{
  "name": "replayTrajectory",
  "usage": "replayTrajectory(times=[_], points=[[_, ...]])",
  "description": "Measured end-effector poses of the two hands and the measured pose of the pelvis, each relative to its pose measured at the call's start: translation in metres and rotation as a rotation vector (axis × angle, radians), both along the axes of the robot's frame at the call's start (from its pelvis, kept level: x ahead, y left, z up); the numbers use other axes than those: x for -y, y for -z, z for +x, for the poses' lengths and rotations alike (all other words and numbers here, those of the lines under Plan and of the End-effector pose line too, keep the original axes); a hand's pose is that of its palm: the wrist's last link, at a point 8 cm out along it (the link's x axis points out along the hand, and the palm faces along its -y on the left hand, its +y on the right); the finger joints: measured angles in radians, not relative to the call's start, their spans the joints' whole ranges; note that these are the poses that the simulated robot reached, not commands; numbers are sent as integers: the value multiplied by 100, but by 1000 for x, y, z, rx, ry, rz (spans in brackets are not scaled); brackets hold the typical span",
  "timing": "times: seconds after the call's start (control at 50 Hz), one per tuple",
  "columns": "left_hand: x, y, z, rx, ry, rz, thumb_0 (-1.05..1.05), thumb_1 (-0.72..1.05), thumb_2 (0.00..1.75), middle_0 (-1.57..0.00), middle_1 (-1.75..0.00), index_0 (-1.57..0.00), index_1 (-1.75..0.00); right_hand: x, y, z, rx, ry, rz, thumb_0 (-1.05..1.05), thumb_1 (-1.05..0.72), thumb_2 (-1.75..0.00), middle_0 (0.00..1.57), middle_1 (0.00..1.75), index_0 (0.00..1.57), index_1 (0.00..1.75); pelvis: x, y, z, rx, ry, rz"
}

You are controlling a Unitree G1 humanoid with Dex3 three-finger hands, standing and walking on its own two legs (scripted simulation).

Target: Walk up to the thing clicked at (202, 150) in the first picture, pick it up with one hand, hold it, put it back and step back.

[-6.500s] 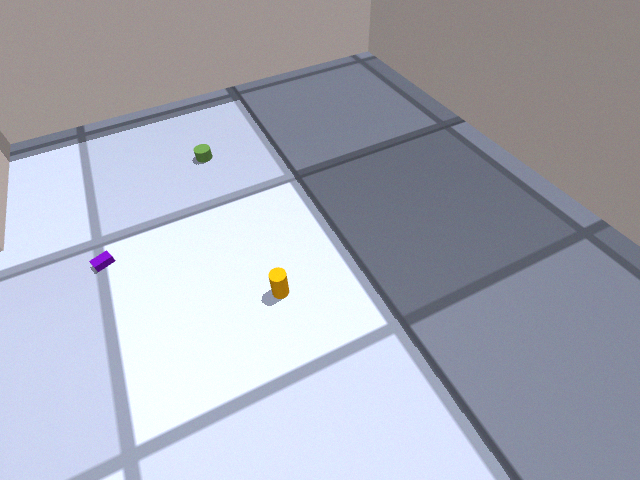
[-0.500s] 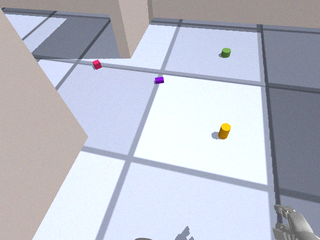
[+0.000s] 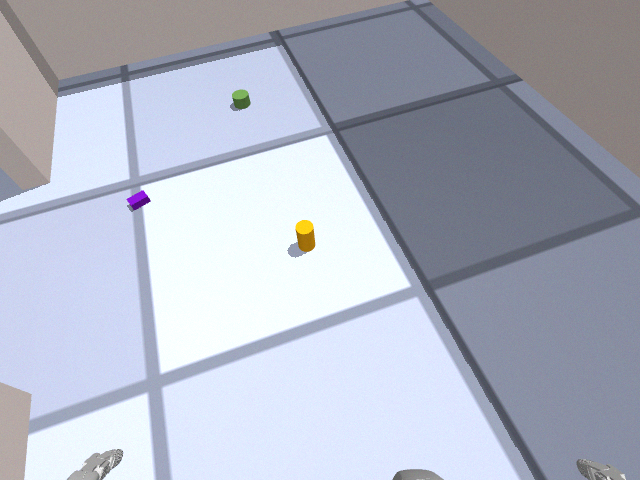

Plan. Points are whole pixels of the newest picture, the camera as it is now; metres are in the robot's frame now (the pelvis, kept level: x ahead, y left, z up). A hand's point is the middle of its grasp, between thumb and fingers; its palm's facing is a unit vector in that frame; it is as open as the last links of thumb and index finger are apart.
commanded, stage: walk up
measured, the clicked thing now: (241, 99) +1.91 +0.33 -0.73
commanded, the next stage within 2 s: stand in 1.78 s
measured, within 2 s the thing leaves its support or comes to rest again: neither
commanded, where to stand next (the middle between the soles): +0.09 -0.01 m, yaw -40 degrees
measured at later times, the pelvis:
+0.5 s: pelvis +0.02 +0.01 -0.01, yaw -21 degrees
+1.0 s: pelvis +0.01 +0.01 -0.02, yaw -33 degrees
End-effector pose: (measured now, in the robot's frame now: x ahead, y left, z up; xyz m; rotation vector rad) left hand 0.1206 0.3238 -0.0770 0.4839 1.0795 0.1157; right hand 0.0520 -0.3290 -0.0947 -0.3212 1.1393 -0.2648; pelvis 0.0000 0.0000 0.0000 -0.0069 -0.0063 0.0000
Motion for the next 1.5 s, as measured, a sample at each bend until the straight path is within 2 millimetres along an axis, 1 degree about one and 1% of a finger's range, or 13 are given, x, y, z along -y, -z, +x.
replayTrajectory(times=[0.08,0.2,0.34,0.44,0.58,0.68,0.76,0.9,1.0,1.12,1.2,1.28,1.5], points=[[29,-4,34,81,72,-8,1,90,90,-20,-30,-20,-30,9,16,-26,-45,92,22,1,-90,-90,20,30,20,30,8,4,4,23,72,-10],[58,-5,60,89,139,-45,0,90,90,-20,-30,-20,-30,-1,13,-32,-7,140,51,1,-90,-90,20,30,20,30,9,-2,16,33,169,6],[60,19,92,79,223,-71,0,90,90,-21,-30,-20,-30,-12,13,-30,53,203,-9,1,-90,-90,20,30,21,30,-5,13,29,35,258,4],[58,34,112,50,269,-58,1,90,90,-21,-30,-20,-30,-22,7,-44,77,254,-33,1,-90,-90,20,30,21,30,-11,17,25,48,336,8],[65,27,110,-15,328,-51,1,90,90,-20,-30,-20,-30,-11,-3,-84,63,295,-58,0,-90,-90,20,30,21,30,-4,10,14,28,414,-2],[71,25,95,-17,347,15,1,90,90,-21,-30,-20,-30,14,16,-116,38,360,-60,0,-90,-90,20,30,21,30,11,22,5,30,450,-30],[75,20,81,-45,358,43,1,90,90,-21,-30,-20,-30,17,24,-127,17,424,-34,1,-90,-90,20,30,21,30,14,18,3,34,497,0],[80,19,86,-58,412,47,1,90,90,-21,-30,-20,-30,-1,30,-133,4,450,1,1,-90,-90,20,30,20,30,6,16,5,17,550,13],[76,34,105,-47,444,28,1,90,90,-21,-30,-20,-30,-23,32,-133,14,473,-5,1,-90,-90,20,30,20,30,-8,22,8,28,575,27],[92,35,128,-29,497,-4,1,90,90,-21,-30,-20,-30,-48,21,-148,37,520,14,1,-90,-90,20,30,21,30,-13,14,6,38,620,-6],[105,31,137,0,536,-16,1,90,90,-21,-30,-20,-30,-49,21,-167,22,550,20,0,-90,-90,20,30,21,30,-9,13,2,34,646,-21],[114,27,136,11,561,-17,0,90,90,-21,-30,-20,-30,-49,25,-181,-2,595,26,1,-90,-90,20,30,21,30,-8,12,0,39,659,-26],[131,25,145,-30,582,-55,1,90,90,-21,-30,-20,-30,-71,22,-196,-39,656,65,1,-90,-90,20,30,20,30,-14,0,8,45,694,-5]])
